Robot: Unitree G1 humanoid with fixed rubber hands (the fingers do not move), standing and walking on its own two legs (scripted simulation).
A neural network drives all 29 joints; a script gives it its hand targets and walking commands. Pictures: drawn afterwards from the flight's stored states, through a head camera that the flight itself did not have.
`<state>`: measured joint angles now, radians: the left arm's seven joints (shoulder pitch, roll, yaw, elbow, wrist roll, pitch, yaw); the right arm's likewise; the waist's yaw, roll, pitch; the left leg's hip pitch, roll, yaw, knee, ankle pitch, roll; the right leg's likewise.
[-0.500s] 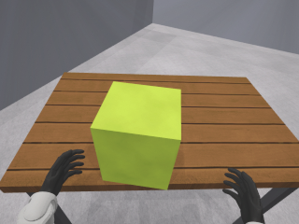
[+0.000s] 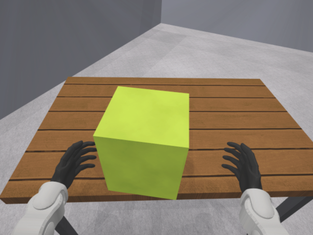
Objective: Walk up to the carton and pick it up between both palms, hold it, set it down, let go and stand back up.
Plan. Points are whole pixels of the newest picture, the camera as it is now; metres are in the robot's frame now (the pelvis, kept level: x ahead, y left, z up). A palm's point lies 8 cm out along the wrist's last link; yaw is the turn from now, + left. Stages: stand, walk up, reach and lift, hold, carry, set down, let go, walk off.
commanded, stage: reach and lift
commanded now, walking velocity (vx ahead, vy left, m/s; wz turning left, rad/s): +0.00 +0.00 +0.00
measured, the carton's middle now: (147, 143) +0.38 +0.04 +0.04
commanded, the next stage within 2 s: none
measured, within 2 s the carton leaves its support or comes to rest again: neither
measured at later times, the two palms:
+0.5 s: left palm (72, 137) +0.31 +0.21 +0.14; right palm (233, 142) +0.31 -0.17 +0.14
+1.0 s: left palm (85, 102) +0.39 +0.19 +0.18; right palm (230, 114) +0.37 -0.17 +0.17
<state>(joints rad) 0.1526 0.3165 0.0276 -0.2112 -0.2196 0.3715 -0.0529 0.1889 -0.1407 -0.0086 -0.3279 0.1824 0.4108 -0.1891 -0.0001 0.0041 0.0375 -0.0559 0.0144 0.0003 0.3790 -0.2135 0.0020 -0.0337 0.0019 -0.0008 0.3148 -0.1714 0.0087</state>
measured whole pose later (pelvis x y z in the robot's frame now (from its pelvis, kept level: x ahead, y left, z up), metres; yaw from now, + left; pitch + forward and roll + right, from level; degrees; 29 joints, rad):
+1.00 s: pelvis +0.01 +0.00 +0.00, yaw +0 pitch -5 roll -1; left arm -0.61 0.32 0.10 0.26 -0.20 0.64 -0.04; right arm -0.58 -0.15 -0.04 0.31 0.25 0.42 -0.26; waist -0.05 -0.01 0.04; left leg -0.07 0.01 0.00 0.38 -0.22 0.00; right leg -0.04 0.00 0.00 0.30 -0.17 0.01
